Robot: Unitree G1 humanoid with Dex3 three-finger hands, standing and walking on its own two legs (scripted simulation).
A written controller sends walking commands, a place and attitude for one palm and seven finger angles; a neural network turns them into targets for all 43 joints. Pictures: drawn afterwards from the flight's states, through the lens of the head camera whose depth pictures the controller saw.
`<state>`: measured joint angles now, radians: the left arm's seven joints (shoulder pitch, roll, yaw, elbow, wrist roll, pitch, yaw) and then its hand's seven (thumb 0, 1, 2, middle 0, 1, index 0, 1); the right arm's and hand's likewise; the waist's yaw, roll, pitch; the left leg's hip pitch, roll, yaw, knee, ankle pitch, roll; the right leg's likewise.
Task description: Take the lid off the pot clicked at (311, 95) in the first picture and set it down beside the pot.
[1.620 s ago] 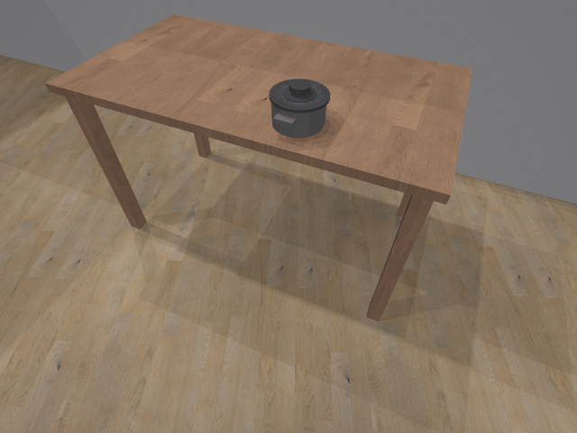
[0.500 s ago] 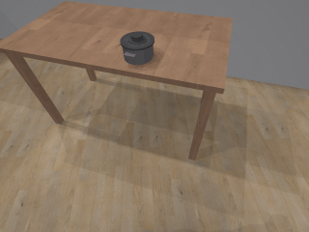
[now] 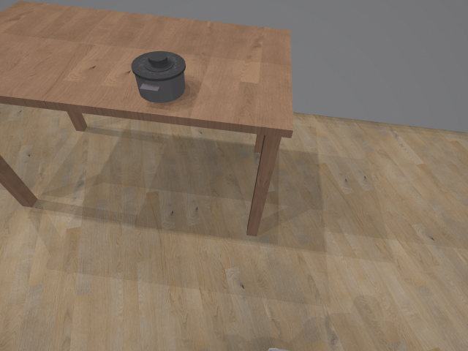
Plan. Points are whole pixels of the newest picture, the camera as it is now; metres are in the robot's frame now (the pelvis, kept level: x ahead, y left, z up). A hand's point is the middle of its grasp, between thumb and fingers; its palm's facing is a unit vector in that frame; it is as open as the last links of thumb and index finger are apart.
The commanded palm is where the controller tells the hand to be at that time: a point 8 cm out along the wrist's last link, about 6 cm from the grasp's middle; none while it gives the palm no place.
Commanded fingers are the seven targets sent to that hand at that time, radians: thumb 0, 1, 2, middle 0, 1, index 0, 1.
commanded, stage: take the last steps up to it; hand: left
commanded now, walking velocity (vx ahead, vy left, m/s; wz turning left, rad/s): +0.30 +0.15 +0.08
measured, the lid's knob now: (157, 58) +0.84 +0.30 +0.04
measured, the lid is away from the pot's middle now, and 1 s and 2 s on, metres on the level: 0.00 0.00 0.00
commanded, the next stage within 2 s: come to a stop and stand still in 0.94 s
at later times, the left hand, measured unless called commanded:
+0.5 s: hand out of the picture +0.08 +0.25 -0.20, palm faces +0.08 -0.98 -0.19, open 7.4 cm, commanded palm none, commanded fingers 0.00 0.90 0.90 -0.20 -0.30 -0.20 -0.30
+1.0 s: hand (116, 297) +0.23 +0.26 -0.15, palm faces +0.13 -0.97 -0.23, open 7.3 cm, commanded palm none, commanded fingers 0.00 0.90 0.90 -0.20 -0.30 -0.20 -0.30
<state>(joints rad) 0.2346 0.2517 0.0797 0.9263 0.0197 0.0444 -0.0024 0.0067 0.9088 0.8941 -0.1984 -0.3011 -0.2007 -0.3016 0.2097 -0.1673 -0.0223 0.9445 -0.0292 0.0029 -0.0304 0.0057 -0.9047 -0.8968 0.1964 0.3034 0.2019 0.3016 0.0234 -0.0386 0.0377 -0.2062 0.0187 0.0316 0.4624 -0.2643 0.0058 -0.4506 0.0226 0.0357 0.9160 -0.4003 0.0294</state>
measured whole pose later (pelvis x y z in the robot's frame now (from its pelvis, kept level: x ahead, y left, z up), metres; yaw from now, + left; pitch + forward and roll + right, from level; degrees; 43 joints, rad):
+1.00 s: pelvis +0.27 +0.08 +0.01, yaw +1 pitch +1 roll +2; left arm 0.41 0.13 0.05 1.05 0.03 -0.07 0.02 0.00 0.92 0.89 -0.20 -0.30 -0.20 -0.30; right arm 0.24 -0.21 -0.07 1.02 -0.02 0.00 0.01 0.01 -0.92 -0.90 0.19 0.30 0.20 0.30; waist 0.03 0.02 0.01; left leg -0.54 0.09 0.06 0.94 -0.21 -0.03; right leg -0.15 -0.07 -0.13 0.36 -0.23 -0.02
